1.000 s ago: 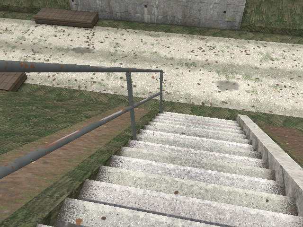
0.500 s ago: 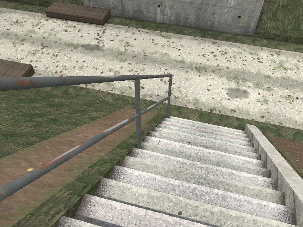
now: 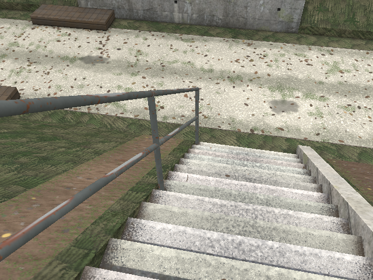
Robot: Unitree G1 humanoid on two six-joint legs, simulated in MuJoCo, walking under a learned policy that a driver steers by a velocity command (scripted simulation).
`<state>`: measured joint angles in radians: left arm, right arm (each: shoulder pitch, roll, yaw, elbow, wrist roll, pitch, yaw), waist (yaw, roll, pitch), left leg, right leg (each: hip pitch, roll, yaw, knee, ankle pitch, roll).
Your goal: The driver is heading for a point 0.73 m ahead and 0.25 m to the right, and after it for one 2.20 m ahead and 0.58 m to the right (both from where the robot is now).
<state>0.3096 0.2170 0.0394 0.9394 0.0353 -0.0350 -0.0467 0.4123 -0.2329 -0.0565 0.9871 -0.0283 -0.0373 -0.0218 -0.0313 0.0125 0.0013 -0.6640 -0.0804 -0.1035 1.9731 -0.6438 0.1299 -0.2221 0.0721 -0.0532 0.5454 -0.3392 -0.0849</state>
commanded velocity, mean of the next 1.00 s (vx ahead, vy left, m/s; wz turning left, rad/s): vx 0.50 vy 0.00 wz -0.28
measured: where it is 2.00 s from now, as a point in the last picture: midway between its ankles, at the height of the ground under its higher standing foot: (219, 262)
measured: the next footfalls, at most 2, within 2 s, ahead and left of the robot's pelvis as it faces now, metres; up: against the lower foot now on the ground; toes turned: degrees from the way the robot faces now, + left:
left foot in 0.40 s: +0.33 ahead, +0.17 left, -0.19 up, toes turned +1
right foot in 0.94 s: +0.54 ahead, -0.09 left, -0.38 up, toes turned -25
